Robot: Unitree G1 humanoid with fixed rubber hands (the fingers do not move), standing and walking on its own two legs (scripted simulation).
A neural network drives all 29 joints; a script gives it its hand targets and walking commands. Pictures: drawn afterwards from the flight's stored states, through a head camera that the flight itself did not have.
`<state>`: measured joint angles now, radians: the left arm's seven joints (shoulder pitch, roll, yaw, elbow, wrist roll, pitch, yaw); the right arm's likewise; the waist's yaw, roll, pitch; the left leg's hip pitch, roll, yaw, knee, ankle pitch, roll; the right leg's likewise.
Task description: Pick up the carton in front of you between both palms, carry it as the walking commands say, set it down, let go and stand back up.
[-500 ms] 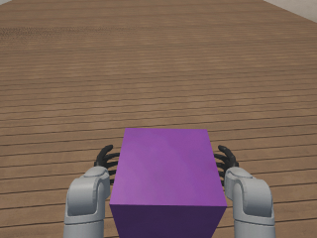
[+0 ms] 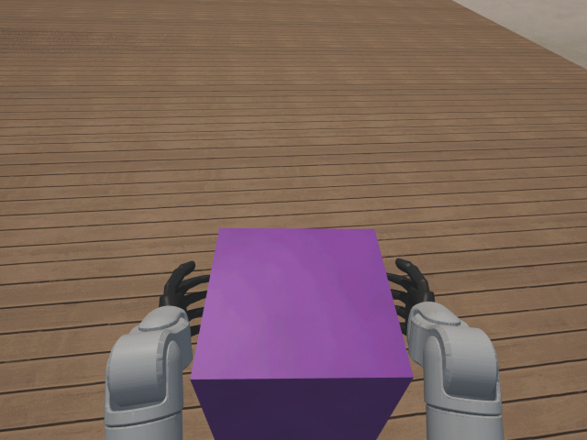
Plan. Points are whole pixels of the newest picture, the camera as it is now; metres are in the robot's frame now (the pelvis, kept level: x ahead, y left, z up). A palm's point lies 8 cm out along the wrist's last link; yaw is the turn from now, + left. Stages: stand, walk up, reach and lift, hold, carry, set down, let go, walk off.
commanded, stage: carry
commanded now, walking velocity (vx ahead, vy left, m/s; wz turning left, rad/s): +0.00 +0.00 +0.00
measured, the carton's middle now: (296, 343) +0.27 +0.00 +0.01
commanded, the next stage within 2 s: none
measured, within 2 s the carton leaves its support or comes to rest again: neither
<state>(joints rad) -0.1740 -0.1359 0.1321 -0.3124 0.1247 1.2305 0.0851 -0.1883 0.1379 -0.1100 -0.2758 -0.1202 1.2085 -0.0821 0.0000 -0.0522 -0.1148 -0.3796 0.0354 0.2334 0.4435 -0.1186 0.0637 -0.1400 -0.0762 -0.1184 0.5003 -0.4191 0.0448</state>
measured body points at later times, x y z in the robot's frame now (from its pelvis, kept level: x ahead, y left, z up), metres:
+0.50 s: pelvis +0.03 -0.01 -0.01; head +0.00 -0.01 +0.44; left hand +0.30 +0.13 +0.08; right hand +0.30 -0.17 +0.08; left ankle +0.07 +0.09 -0.73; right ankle -0.09 -0.12 -0.73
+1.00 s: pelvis -0.01 -0.02 +0.00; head -0.05 -0.01 +0.45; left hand +0.26 +0.13 +0.04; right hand +0.26 -0.18 +0.05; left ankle +0.07 +0.09 -0.73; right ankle -0.09 -0.12 -0.73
